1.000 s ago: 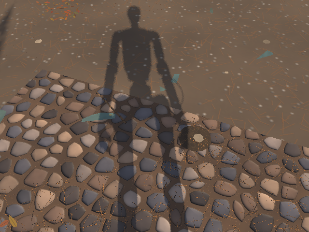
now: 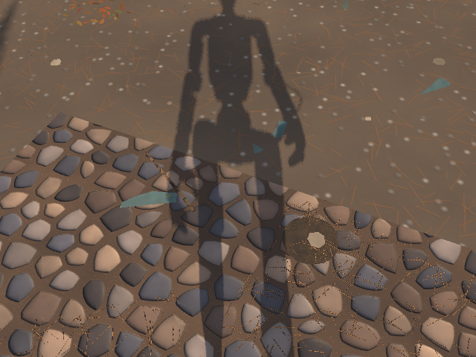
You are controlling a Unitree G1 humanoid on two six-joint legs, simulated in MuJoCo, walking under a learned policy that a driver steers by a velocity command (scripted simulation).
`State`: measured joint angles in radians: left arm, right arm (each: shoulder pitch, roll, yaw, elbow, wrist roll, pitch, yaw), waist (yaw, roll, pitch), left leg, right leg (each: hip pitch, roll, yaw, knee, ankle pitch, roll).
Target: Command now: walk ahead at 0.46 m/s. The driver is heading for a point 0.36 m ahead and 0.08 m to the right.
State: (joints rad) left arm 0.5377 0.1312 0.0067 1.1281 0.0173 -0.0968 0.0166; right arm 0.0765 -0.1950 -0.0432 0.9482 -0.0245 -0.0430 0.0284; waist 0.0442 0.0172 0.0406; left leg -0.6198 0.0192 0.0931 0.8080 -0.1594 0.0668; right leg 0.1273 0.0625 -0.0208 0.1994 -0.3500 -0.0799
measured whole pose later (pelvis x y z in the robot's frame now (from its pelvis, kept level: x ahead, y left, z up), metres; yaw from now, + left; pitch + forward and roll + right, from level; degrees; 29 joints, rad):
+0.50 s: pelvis +0.26 +0.01 +0.01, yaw -5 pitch -1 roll +1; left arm 0.14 0.16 0.03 0.97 0.02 -0.04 0.00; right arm 0.41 -0.14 0.00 1.10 -0.02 -0.09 -0.02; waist -0.03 -0.02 0.09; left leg -0.02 -0.07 0.16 0.30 -0.27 0.09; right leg -0.53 -0.03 -0.05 0.69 -0.10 -0.06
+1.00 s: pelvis +0.34 +0.00 +0.01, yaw -4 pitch -1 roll +0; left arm 0.28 0.15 0.02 1.09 0.01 -0.01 0.03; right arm 0.33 -0.11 0.01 1.13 -0.01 -0.01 -0.04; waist 0.01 -0.01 0.01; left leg -0.15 0.01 0.01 0.45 -0.28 0.00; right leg -0.24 0.03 -0.09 0.39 -0.14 -0.06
